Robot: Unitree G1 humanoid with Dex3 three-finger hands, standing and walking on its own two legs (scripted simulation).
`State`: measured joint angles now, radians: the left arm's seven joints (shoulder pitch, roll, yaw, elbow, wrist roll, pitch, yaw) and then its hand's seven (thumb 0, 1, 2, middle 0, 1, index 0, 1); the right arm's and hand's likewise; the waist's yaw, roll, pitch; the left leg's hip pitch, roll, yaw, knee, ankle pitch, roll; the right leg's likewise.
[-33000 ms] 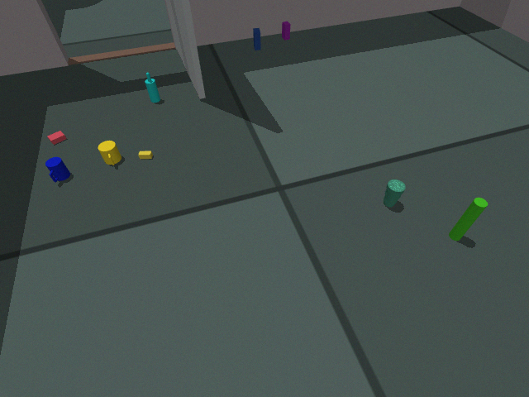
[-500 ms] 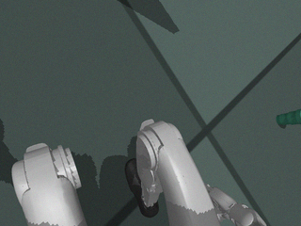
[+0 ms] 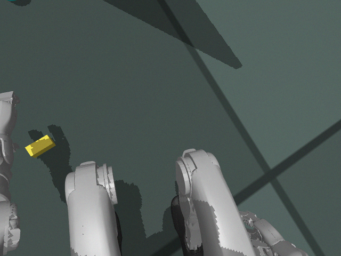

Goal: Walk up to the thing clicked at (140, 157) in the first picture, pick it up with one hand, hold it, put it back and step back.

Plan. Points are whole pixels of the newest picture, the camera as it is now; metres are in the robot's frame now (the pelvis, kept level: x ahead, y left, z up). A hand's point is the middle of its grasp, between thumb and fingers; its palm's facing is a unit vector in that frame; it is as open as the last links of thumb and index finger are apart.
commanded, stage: withdraw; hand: left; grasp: from above
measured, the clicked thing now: (41, 146) +0.40 +0.34 -0.31
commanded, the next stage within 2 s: home in 0.52 s
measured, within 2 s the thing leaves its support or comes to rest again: neither
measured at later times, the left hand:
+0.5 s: hand (15, 145) +0.37 +0.35 -0.16, palm faces -0.39 -0.08 -0.92, open 11.8 cm
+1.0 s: hand out of the picture +0.33 +0.31 -0.01, palm faces -0.32 -0.37 -0.87, open 8.8 cm
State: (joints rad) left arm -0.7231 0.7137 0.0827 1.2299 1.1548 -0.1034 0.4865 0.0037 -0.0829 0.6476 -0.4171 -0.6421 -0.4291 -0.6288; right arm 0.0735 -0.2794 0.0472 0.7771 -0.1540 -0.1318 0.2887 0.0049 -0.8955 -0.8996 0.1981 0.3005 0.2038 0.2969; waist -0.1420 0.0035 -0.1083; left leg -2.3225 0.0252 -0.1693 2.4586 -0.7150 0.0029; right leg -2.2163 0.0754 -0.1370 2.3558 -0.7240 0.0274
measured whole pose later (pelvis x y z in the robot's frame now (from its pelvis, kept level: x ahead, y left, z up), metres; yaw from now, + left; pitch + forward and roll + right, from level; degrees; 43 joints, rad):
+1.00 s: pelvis -0.01 -0.01 +0.11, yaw +6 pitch +34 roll -6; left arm -0.44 0.52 0.05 0.77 0.83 -0.08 0.17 0.00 0.55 0.88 -0.23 -0.42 -0.23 -0.43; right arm 0.17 -0.26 -0.03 0.69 -0.03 -0.01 0.12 0.01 -0.90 -0.90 0.20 0.30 0.21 0.30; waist -0.06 0.04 -0.20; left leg -2.03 0.02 -0.09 2.09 -0.66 0.00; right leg -1.96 0.05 -0.07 2.05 -0.69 0.01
